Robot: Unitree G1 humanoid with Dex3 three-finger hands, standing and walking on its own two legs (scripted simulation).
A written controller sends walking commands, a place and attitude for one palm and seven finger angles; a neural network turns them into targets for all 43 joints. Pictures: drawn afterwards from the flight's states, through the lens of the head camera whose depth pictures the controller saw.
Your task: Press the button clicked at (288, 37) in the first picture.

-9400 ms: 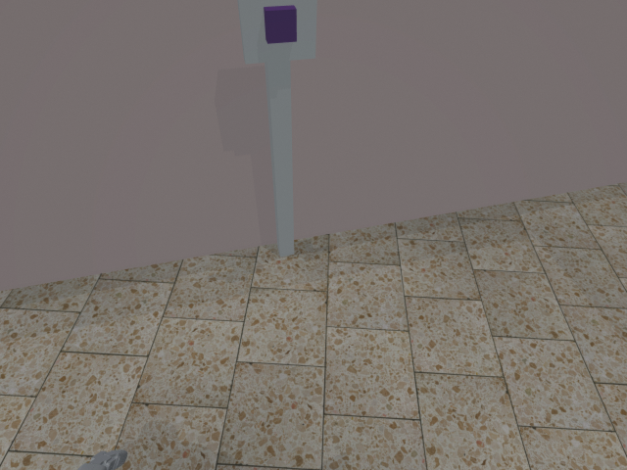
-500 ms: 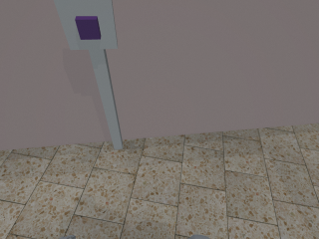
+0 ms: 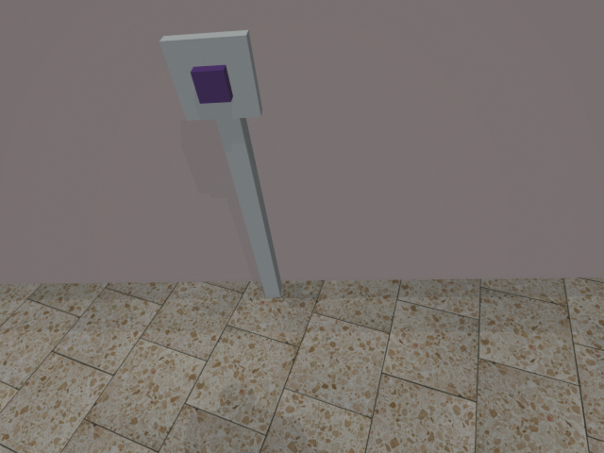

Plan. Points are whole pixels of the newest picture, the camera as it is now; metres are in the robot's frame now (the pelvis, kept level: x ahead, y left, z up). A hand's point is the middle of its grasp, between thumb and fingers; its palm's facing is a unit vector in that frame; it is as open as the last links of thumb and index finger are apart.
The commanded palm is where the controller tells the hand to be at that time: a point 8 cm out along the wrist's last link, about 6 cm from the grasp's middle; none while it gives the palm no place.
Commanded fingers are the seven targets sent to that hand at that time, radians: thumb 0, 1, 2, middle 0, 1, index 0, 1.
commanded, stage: take the last steps up to it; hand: left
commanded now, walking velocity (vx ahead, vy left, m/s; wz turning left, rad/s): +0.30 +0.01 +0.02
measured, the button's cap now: (212, 84) +0.80 +0.24 +0.13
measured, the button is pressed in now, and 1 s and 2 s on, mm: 0 0 0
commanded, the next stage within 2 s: come to a stop and stand still in 0.86 s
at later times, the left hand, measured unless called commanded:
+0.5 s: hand out of the picture +0.02 +0.24 -0.19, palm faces +0.06 -0.99 -0.10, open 7.4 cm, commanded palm none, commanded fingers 0.00 0.90 0.90 -0.20 -0.30 -0.20 -0.30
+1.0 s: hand (226, 332) +0.38 +0.20 -0.19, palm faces -0.10 -0.98 -0.17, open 7.4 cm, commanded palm none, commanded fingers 0.00 0.90 0.90 -0.20 -0.30 -0.20 -0.30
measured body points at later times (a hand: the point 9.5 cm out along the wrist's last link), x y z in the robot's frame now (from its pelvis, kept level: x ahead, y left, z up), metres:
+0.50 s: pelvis +0.10 +0.09 -0.01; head +0.08 +0.12 +0.44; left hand +0.02 +0.30 -0.18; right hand +0.18 -0.14 -0.13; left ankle +0.09 +0.16 -0.75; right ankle +0.06 -0.05 -0.67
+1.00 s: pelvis +0.26 +0.04 -0.03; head +0.28 +0.03 +0.42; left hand +0.39 +0.25 -0.17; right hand +0.09 -0.12 -0.17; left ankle +0.11 +0.16 -0.70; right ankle +0.34 -0.03 -0.75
